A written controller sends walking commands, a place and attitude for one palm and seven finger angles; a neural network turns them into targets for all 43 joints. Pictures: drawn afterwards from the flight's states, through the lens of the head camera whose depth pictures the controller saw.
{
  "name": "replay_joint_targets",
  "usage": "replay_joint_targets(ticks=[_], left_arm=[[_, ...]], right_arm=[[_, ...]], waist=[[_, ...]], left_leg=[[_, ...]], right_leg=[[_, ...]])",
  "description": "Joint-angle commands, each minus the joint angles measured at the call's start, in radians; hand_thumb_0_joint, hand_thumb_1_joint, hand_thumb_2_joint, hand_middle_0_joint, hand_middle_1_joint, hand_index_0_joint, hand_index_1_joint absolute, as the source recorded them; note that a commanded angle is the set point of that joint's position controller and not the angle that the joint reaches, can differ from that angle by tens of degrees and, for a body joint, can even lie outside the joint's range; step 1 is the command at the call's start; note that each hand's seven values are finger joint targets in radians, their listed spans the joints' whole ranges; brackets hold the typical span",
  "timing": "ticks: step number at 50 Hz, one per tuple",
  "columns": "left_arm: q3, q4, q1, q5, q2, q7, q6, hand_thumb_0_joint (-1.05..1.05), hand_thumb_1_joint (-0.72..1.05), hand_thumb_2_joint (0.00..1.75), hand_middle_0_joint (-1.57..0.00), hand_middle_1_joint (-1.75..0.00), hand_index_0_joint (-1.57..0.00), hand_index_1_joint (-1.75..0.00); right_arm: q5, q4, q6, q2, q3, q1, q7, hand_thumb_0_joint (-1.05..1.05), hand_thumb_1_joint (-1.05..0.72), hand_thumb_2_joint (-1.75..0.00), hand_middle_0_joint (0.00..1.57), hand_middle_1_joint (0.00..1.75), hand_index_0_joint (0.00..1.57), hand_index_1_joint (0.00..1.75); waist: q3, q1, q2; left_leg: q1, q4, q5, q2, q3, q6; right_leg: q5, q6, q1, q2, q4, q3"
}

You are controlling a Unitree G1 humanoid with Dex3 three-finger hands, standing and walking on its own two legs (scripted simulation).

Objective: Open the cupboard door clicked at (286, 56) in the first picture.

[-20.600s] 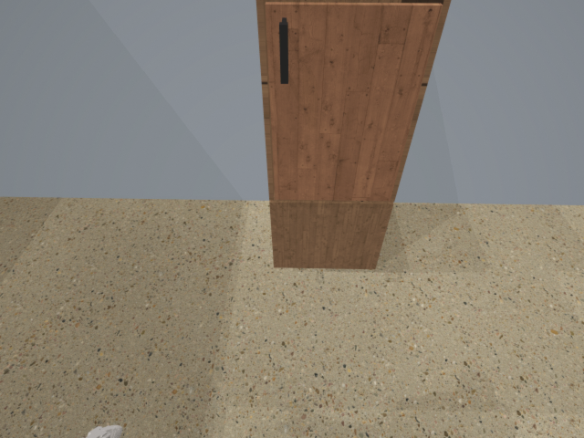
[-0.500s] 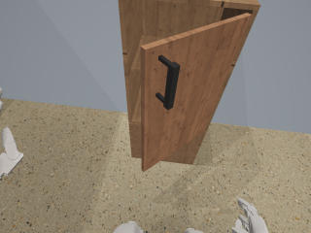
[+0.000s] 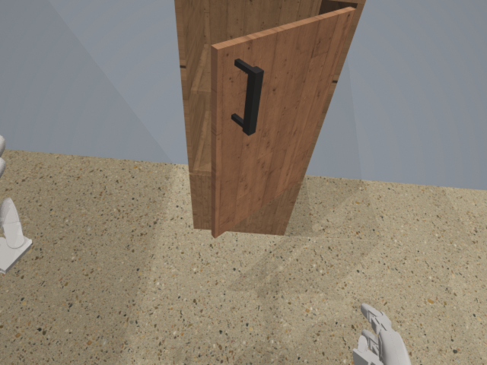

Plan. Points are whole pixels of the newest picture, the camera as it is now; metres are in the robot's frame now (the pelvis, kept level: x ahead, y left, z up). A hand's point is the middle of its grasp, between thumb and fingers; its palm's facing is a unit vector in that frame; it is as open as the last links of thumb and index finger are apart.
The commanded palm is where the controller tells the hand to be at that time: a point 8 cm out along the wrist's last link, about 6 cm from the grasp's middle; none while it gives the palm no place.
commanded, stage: stop stepping back and stand still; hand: left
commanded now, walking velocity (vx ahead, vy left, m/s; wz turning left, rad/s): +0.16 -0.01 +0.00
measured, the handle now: (245, 98) +0.54 +0.04 +0.17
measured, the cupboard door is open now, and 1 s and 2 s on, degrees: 43 43 43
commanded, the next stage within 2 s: let the arm hang, fingers relaxed in 0.68 s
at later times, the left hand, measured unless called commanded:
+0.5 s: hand out of the picture +0.11 +0.29 +0.18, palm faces +0.52 -0.77 -0.36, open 7.4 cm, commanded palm +0.05 +0.33 +0.19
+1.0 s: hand out of the picture +0.05 +0.25 -0.12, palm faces +0.14 -0.94 -0.31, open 7.4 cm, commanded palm none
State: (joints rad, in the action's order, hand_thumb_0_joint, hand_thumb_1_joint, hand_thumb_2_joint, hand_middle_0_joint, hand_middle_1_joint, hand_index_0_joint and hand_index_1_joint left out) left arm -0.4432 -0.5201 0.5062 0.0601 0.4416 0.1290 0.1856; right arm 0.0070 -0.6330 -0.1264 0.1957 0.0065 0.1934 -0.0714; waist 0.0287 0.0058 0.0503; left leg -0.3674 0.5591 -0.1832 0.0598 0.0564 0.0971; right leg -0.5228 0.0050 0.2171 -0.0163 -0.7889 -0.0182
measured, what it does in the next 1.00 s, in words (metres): steps on the spot: right foot, then left foot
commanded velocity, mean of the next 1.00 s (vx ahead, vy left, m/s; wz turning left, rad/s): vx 0.09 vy -0.02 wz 0.00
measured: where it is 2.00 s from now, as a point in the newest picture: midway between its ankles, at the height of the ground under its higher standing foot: outside the picture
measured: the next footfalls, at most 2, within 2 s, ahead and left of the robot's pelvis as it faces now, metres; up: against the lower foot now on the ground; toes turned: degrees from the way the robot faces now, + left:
right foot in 0.22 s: -0.01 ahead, -0.06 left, +0.00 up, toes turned +4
left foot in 0.48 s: -0.07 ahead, +0.14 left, +0.00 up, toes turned +10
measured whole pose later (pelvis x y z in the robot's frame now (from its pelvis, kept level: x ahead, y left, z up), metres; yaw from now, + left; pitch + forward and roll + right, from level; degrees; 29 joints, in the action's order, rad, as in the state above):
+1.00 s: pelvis -0.08 +0.02 -0.01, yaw +7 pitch +0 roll +2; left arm -0.08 0.55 0.26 -0.02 0.23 0.01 -0.07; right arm -0.05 -0.81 0.01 0.24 -0.01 0.22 0.01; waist 0.03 0.04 -0.01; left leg -0.34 0.71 -0.38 0.01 0.06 0.01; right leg -0.39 -0.02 0.41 0.03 -0.79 0.05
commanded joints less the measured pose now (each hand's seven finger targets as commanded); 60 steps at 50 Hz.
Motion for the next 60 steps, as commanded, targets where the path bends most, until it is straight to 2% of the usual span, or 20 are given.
replay_joint_targets(ticks=[1,5,8,10,12,15,21,24,26,32,36,38,39,43,46,47,50,53,56,60], left_arm=[[-0.125,-0.196,0.009,0.004,0.181,0.035,0.06,0.0,0.9,0.9,-0.2,-0.3,-0.2,-0.3],[-0.123,-0.242,0.133,-0.017,0.164,0.035,0.057,0.0,0.9,0.9,-0.2,-0.3,-0.2,-0.3],[-0.098,-0.197,0.132,-0.03,0.149,0.037,0.049,0.0,0.9,0.9,-0.2,-0.3,-0.2,-0.3],[-0.12,-0.194,0.077,-0.035,0.188,0.033,0.044,0.0,0.9,0.9,-0.2,-0.3,-0.2,-0.3],[-0.154,-0.247,-0.109,-0.009,0.249,0.003,0.068,0.0,0.9,0.9,-0.2,-0.3,-0.2,-0.3],[-0.085,-0.09,-0.159,-0.026,0.173,0.012,0.063,0.0,0.9,0.9,-0.2,-0.3,-0.2,-0.3],[-0.029,-0.109,-0.14,-0.051,0.114,0.054,0.084,0.0,0.9,0.9,-0.2,-0.3,-0.2,-0.3],[-0.065,-0.233,-0.161,-0.041,0.149,0.058,0.108,0.0,0.9,0.9,-0.2,-0.3,-0.2,-0.3],[-0.093,-0.149,-0.069,-0.032,0.164,0.044,0.101,0.0,0.9,0.9,-0.2,-0.3,-0.2,-0.3],[-0.119,-0.166,0.035,-0.026,0.155,0.034,0.088,0.0,0.9,0.9,-0.2,-0.3,-0.2,-0.3],[-0.128,-0.13,0.067,-0.01,0.163,0.031,0.089,0.0,0.9,0.9,-0.2,-0.3,-0.2,-0.3],[-0.136,-0.096,0.053,-0.015,0.159,0.038,0.095,0.0,0.9,0.9,-0.2,-0.3,-0.2,-0.3],[0.251,0.603,-0.111,-0.13,-0.04,-0.081,-0.093,0.0,0.9,0.9,-0.2,-0.3,-0.2,-0.3],[0.322,0.709,-0.156,-0.09,-0.123,-0.118,-0.195,0.0,0.9,0.9,-0.2,-0.3,-0.2,-0.3],[0.365,0.855,-0.186,-0.082,-0.152,-0.123,-0.195,0.0,0.9,0.9,-0.2,-0.3,-0.2,-0.3],[0.362,0.896,-0.218,-0.08,-0.134,-0.122,-0.194,0.0,0.9,0.9,-0.2,-0.3,-0.2,-0.3],[0.364,1.084,-0.215,-0.085,-0.114,-0.119,-0.191,0.0,0.9,0.9,-0.2,-0.3,-0.2,-0.3],[0.371,1.265,-0.175,-0.079,-0.052,-0.11,-0.16,0.0,0.9,0.9,-0.2,-0.3,-0.2,-0.3],[0.368,1.346,-0.227,-0.085,-0.12,-0.102,-0.156,0.0,0.9,0.9,-0.2,-0.3,-0.2,-0.3],[0.392,1.436,-0.26,-0.068,-0.162,-0.1,-0.167,0.0,0.9,0.9,-0.2,-0.3,-0.2,-0.3]], right_arm=[[-0.016,0.142,-0.079,0.13,-0.043,-0.076,0.004,0.0,-0.9,-0.9,0.2,0.3,0.2,0.3],[-0.018,0.178,-0.052,0.144,-0.054,-0.105,0.011,0.0,-0.9,-0.9,0.2,0.3,0.2,0.3],[-0.02,0.171,-0.03,0.136,-0.061,-0.095,0.004,0.0,-0.9,-0.9,0.2,0.3,0.2,0.3],[-0.01,0.151,-0.009,0.122,-0.071,-0.066,0.002,0.0,-0.9,-0.9,0.2,0.3,0.2,0.3],[-0.032,0.109,-0.013,0.158,-0.069,-0.073,0.001,0.0,-0.9,-0.9,0.2,0.3,0.2,0.3],[-0.009,0.131,-0.031,0.13,-0.065,-0.065,-0.012,0.0,-0.9,-0.9,0.2,0.3,0.2,0.3],[-0.027,0.11,-0.087,0.114,-0.038,-0.047,-0.056,0.0,-0.9,-0.9,0.2,0.3,0.2,0.3],[-0.014,0.154,-0.09,0.158,-0.056,-0.039,-0.039,0.0,-0.9,-0.9,0.2,0.3,0.2,0.3],[-0.018,0.123,-0.086,0.124,-0.053,-0.025,-0.02,0.0,-0.9,-0.9,0.2,0.3,0.2,0.3],[-0.007,0.145,-0.077,0.138,-0.051,-0.051,0.009,0.0,-0.9,-0.9,0.2,0.3,0.2,0.3],[0.006,0.146,-0.057,0.114,-0.066,-0.04,0.018,0.0,-0.9,-0.9,0.2,0.3,0.2,0.3],[-0.001,0.134,-0.05,0.101,-0.048,-0.05,0.011,0.0,-0.9,-0.9,0.2,0.3,0.2,0.3],[-0.009,-0.085,-0.036,0.197,-0.09,-0.056,0.107,0.0,-0.9,-0.9,0.2,0.3,0.2,0.3],[-0.016,-0.067,0.106,0.087,-0.053,0.106,0.093,0.0,-0.9,-0.9,0.2,0.3,0.2,0.3],[-0.061,-0.051,0.098,0.22,-0.069,0.051,0.08,0.0,-0.9,-0.9,0.2,0.3,0.2,0.3],[-0.069,-0.056,0.101,0.227,-0.064,0.012,0.069,0.0,-0.9,-0.9,0.2,0.3,0.2,0.3],[-0.057,-0.107,0.102,0.182,-0.038,-0.036,0.056,0.0,-0.9,-0.9,0.2,0.3,0.2,0.3],[-0.022,-0.179,0.119,0.092,-0.033,0.036,0.049,0.0,-0.9,-0.9,0.2,0.3,0.2,0.3],[-0.027,-0.252,0.142,0.055,-0.045,0.093,0.042,0.0,-0.9,-0.9,0.2,0.3,0.2,0.3],[-0.028,-0.336,0.141,0.04,-0.034,0.131,0.041,0.0,-0.9,-0.9,0.2,0.3,0.2,0.3]], waist=[[-0.127,-0.005,-0.173],[-0.084,-0.032,-0.359],[-0.065,-0.036,-0.242],[-0.057,-0.021,0.199],[-0.032,0.025,0.082],[-0.021,0.032,0.096],[-0.035,-0.001,-0.01],[-0.098,-0.003,-0.264],[-0.08,0.01,-0.25],[-0.057,0.0,-0.229],[-0.113,-0.005,0.127],[-0.102,-0.004,0.098],[-0.047,0.031,0.021],[-0.026,0.062,0.073],[-0.038,0.022,-0.123],[-0.05,0.01,-0.057],[-0.08,-0.038,-0.21],[-0.177,-0.005,0.014],[-0.117,0.023,0.003],[-0.04,0.028,-0.118]], left_leg=[[0.068,-0.449,-0.211,-0.301,-0.434,-0.037],[-0.215,-0.56,-0.535,-0.198,-0.205,-0.121],[-0.293,-0.347,-0.51,-0.155,-0.12,-0.105],[-0.155,0.371,-0.275,-0.005,-0.031,-0.106],[-0.2,0.698,-0.129,-0.046,-0.085,-0.128],[-0.118,0.516,-0.119,-0.113,-0.068,-0.106],[0.146,-0.14,-0.191,-0.051,0.058,-0.053],[0.347,-0.189,0.215,-0.305,-0.302,0.034],[0.3,-0.234,0.31,-0.358,-0.338,0.064],[0.046,-0.084,0.16,-0.224,-0.083,-0.029],[-0.072,0.349,-0.313,-0.059,-0.047,-0.097],[-0.09,0.367,-0.306,-0.094,-0.092,-0.095],[-0.189,0.446,-0.345,-0.162,-0.082,-0.081],[0.122,0.05,-0.103,-0.083,-0.013,-0.09],[0.047,-0.153,0.263,-0.39,-0.447,0.109],[-0.023,-0.188,0.212,-0.398,-0.424,0.136],[-0.013,-0.108,0.399,-0.253,-0.224,0.015],[0.051,0.08,-0.027,-0.074,-0.036,-0.103],[0.107,0.101,-0.243,-0.079,-0.053,-0.1],[0.202,-0.12,0.06,-0.151,-0.114,-0.07]], right_leg=[[0.033,-0.008,0.014,-0.001,-0.082,-0.025],[0.034,-0.028,-0.224,-0.082,0.021,0.137],[-0.033,-0.06,-0.313,-0.053,0.273,0.116],[-0.158,-0.182,0.049,0.283,0.648,-0.345],[-0.051,-0.213,0.232,0.368,0.643,-0.361],[-0.334,-0.146,0.267,0.29,0.666,-0.299],[0.021,-0.116,0.065,0.186,0.464,-0.129],[0.25,-0.008,0.212,0.021,0.074,0.054],[0.032,0.008,0.24,0.013,0.004,0.074],[0.337,-0.009,-0.12,0.005,0.339,0.082],[0.411,-0.158,-0.121,0.307,0.526,-0.384],[0.466,-0.172,-0.114,0.31,0.508,-0.311],[0.757,-0.194,-0.011,0.372,0.344,-0.093],[0.362,-0.098,0.21,0.203,0.263,0.051],[0.062,-0.003,0.249,0.049,-0.069,0.054],[-0.015,-0.004,0.159,0.057,-0.085,-0.013],[0.297,-0.005,-0.028,0.061,0.134,0.002],[0.721,-0.112,-0.121,0.259,0.345,-0.23],[0.633,-0.161,-0.043,0.279,0.448,-0.204],[0.442,-0.074,0.019,0.141,0.41,-0.046]])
